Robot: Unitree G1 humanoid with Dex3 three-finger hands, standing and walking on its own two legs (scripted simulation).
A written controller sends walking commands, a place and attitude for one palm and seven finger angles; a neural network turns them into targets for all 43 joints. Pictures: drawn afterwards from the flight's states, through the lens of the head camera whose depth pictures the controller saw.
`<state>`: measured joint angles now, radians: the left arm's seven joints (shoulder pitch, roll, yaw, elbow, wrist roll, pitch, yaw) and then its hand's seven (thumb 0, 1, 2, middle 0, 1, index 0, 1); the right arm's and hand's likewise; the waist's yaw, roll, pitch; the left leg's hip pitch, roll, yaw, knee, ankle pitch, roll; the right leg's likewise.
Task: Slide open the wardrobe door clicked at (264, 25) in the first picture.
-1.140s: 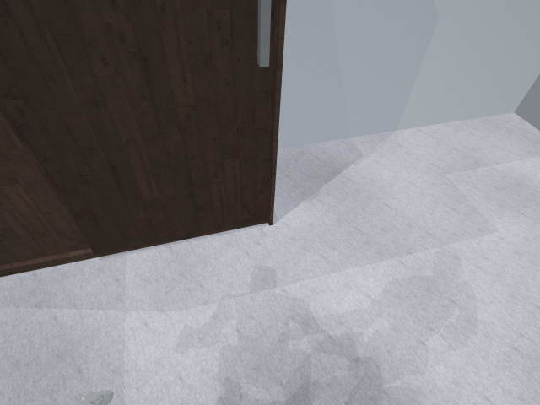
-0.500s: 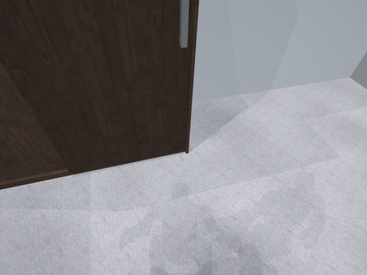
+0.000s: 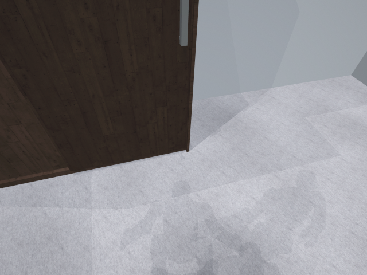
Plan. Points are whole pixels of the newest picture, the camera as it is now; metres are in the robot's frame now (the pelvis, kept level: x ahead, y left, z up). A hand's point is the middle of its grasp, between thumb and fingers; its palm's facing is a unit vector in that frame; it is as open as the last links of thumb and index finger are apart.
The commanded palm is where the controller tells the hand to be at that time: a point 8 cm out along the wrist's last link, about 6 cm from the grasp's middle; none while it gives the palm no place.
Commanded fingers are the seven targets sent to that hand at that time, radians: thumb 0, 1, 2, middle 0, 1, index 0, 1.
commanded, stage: look at it before walking up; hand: right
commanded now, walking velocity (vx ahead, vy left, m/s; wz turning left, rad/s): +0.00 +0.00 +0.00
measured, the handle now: (182, 13) +1.01 +0.07 +0.16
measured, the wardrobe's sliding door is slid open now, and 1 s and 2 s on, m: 0.00 0.00 0.00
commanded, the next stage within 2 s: walk to a spot facing it in 0.40 s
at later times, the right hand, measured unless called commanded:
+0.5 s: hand out of the picture +0.08 -0.25 -0.15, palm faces -0.03 +0.94 -0.33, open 7.4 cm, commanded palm none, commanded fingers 0.00 -0.90 -0.90 0.20 0.30 0.20 0.30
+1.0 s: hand out of the picture +0.03 -0.26 -0.19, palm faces +0.16 +0.97 -0.16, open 7.4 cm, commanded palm none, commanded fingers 0.00 -0.90 -0.90 0.20 0.30 0.20 0.30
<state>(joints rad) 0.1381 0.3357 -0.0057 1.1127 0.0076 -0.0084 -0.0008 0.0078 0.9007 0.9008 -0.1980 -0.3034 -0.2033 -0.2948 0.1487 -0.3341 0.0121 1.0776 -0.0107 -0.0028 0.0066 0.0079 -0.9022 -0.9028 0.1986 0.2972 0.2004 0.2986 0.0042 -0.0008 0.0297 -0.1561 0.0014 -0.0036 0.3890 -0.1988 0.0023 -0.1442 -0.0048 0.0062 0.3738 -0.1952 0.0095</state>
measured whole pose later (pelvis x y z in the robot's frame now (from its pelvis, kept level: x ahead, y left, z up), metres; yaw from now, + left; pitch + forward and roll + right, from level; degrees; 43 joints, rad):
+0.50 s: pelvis +0.01 +0.00 +0.00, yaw +0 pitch -2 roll +0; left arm 0.11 0.34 -0.01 1.11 0.01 -0.01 0.00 0.01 0.90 0.90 -0.20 -0.30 -0.20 -0.29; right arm 0.14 -0.34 0.01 1.08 -0.01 -0.01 0.00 0.01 -0.90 -0.90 0.20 0.30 0.20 0.30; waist 0.00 0.00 0.03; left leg -0.13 0.00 0.00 0.37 -0.20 0.00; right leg -0.12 0.00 0.01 0.35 -0.20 0.01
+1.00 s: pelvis +0.09 -0.08 -0.01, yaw -9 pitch -1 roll +1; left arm 0.35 0.16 0.01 1.07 0.02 -0.04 0.01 0.01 0.90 0.90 -0.20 -0.30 -0.20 -0.29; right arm 0.35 -0.22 -0.04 1.10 -0.03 0.02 0.01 0.01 -0.91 -0.90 0.20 0.30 0.20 0.30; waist 0.01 0.05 0.03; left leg -0.40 0.09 0.05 1.11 -0.36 0.00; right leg -0.22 0.02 -0.14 0.52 -0.30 -0.08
